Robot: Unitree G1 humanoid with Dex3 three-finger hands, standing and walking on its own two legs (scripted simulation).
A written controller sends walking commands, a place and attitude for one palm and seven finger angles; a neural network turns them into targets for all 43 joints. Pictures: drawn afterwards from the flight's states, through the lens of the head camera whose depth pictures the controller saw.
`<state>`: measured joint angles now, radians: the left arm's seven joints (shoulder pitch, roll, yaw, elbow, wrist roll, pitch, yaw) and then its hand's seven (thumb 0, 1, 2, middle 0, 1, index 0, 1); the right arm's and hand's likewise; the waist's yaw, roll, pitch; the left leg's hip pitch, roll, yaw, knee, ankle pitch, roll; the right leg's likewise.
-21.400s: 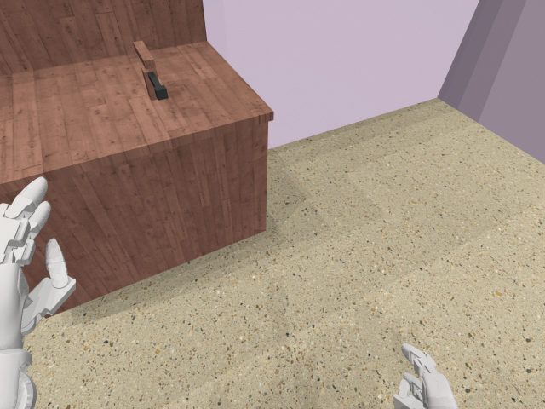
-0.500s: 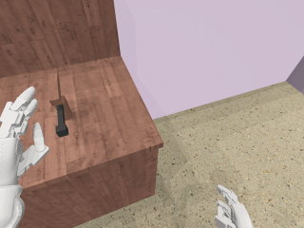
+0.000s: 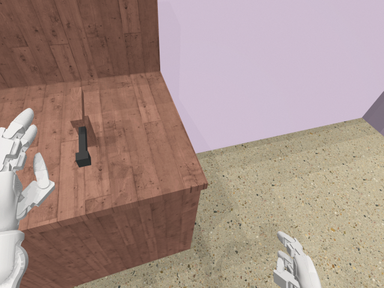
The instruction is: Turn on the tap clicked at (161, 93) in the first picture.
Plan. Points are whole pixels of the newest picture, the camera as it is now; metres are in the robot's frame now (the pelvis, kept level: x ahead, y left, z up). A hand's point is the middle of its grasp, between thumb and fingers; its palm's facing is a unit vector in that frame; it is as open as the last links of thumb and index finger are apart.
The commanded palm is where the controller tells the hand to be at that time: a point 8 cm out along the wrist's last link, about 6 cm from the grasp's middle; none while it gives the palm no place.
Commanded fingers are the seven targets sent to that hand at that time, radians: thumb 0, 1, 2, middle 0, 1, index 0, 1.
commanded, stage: come to a stop and stand still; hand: left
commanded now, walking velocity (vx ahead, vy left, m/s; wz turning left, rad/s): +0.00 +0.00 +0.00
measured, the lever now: (83, 159) +0.38 +0.30 +0.01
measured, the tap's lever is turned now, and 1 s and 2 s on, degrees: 0 0 0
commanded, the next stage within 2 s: look again from close up in 0.10 s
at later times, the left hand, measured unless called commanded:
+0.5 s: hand (41, 178) +0.22 +0.26 +0.17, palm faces +0.38 -0.86 -0.33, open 7.4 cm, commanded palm +0.17 +0.30 +0.18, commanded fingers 0.00 0.90 0.90 -0.20 -0.30 -0.20 -0.30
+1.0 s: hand (50, 191) +0.21 +0.25 +0.15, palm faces +0.35 -0.85 -0.39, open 7.4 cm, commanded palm +0.16 +0.28 +0.18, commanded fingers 0.00 0.90 0.90 -0.20 -0.30 -0.20 -0.30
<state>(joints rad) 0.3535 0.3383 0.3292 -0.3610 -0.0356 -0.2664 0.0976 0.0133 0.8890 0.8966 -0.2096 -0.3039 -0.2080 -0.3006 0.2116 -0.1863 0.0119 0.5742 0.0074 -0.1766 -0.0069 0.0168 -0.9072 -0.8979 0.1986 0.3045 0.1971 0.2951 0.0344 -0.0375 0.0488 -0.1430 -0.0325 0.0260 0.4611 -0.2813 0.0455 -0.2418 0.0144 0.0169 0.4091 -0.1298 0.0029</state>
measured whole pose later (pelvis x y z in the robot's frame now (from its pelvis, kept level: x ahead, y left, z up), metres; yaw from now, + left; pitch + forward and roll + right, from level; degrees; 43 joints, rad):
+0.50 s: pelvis +0.01 +0.02 +0.00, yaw +0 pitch -3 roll -1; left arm 0.39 0.35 0.34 -0.47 -0.03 -0.25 0.10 0.02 0.89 0.90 -0.21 -0.30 -0.21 -0.30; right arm 0.22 -0.18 0.01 0.58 0.01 -0.14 -0.01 0.02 -0.91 -0.90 0.20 0.30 0.20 0.30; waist 0.03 -0.05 0.08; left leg -0.12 -0.05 0.03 0.47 -0.30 0.06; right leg -0.22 0.00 0.03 0.41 -0.14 0.02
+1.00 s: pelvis -0.01 +0.00 +0.00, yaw -1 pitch -3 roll +0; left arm 0.41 0.39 0.35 -0.37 -0.04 -0.27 0.07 0.01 0.88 0.90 -0.22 -0.31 -0.22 -0.30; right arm 0.25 -0.18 0.02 0.59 0.01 -0.14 -0.02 0.02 -0.91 -0.90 0.20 0.30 0.20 0.30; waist 0.03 -0.03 0.05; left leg -0.15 -0.04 0.05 0.49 -0.29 0.05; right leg -0.28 0.01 0.03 0.48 -0.15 0.00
